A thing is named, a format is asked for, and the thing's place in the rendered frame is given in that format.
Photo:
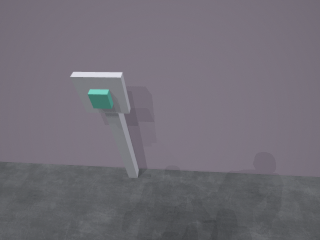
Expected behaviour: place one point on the panel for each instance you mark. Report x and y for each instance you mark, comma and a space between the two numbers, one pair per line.
115, 83

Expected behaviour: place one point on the button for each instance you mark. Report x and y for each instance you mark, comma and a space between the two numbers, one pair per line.
100, 98

